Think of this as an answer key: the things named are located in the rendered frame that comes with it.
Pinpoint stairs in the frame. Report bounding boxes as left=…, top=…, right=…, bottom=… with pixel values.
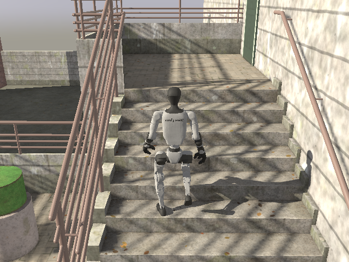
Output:
left=100, top=90, right=323, bottom=262

